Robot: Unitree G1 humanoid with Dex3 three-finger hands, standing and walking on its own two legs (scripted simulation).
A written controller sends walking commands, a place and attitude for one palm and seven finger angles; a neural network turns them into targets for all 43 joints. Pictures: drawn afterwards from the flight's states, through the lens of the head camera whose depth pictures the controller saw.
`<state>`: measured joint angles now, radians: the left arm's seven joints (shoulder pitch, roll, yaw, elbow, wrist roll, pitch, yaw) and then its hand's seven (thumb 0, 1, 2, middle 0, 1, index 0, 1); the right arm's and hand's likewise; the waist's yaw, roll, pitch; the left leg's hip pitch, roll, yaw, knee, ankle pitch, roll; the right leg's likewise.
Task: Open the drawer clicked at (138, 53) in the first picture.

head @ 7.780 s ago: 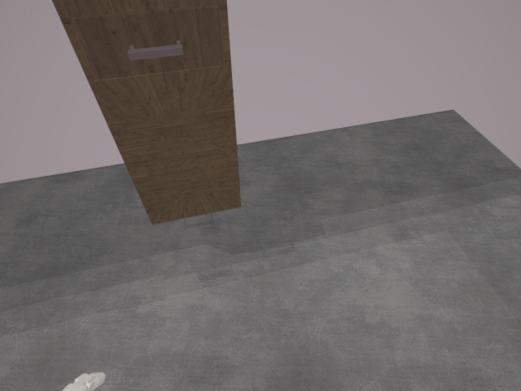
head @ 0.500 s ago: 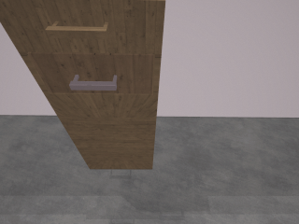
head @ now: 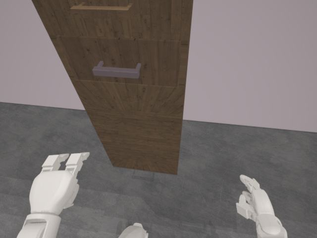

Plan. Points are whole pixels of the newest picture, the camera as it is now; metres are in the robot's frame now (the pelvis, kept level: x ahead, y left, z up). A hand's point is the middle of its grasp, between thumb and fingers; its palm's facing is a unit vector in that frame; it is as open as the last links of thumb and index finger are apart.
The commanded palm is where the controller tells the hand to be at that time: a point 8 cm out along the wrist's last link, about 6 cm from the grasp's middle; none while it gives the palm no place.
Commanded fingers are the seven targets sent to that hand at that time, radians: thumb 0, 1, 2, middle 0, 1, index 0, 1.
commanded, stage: raise the hand with hooked fingers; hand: left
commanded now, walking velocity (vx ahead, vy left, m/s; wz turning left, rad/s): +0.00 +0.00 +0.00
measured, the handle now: (117, 68) +0.57 +0.23 +0.11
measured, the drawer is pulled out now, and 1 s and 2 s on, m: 0.00 0.00 0.00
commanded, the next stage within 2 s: move the hooked fingers above the handle in 1.36 s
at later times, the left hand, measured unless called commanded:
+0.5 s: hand (62, 138) +0.28 +0.27 +0.12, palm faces +0.12 -0.10 -0.99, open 12.2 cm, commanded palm +0.25 +0.27 +0.19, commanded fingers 0.00 -0.34 0.37 -0.29 -1.10 -0.29 -1.10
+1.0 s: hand (45, 95) +0.32 +0.29 +0.22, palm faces +0.13 -0.06 -0.99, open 13.8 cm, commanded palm +0.28 +0.29 +0.28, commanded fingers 0.00 -0.50 0.30 -0.30 -1.20 -0.30 -1.20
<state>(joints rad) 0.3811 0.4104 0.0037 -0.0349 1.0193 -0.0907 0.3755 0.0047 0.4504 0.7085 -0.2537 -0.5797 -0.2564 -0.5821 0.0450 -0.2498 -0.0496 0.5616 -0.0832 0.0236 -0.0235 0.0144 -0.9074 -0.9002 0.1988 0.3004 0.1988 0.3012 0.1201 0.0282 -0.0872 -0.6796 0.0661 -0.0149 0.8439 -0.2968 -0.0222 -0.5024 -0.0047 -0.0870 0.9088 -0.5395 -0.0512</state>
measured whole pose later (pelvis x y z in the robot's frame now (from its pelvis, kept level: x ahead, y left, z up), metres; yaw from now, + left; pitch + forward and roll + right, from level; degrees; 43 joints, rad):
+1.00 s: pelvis +0.00 +0.05 +0.04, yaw +0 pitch -1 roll +0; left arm -0.22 0.59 -0.01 -0.08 0.82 0.09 -0.14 0.00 -0.49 0.30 -0.32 -1.19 -0.32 -1.20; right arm 0.07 -0.25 0.03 0.62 0.02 0.11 0.00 0.02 -0.91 -0.90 0.20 0.30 0.20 0.30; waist 0.10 0.10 0.01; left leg -0.32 0.02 0.02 0.47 -0.13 0.00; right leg -0.14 -0.04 -0.07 0.49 -0.33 0.02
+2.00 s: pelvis +0.02 +0.04 +0.04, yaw +0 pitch +3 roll +0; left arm -0.39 0.56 -0.05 0.17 0.85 0.02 -0.12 0.00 -0.49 0.30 -0.32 -1.20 -0.32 -1.20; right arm 0.16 -0.28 -0.01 0.65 0.03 0.13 -0.01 0.01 -0.91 -0.90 0.20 0.30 0.20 0.30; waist 0.05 0.08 -0.01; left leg -0.38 0.02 0.02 0.49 -0.16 -0.01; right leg -0.20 -0.04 -0.06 0.51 -0.36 0.01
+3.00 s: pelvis +0.03 +0.03 +0.03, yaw -3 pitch +10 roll +0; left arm -0.82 0.56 -0.06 0.80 0.97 -0.04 -0.01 0.00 -0.49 0.30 -0.32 -1.20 -0.32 -1.20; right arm 0.30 -0.27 -0.06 0.69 0.04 0.17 -0.03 0.01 -0.91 -0.90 0.20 0.30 0.20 0.30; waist -0.06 0.05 -0.08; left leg -0.56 0.06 0.04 0.62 -0.23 -0.02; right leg -0.39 -0.01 -0.03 0.62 -0.41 0.00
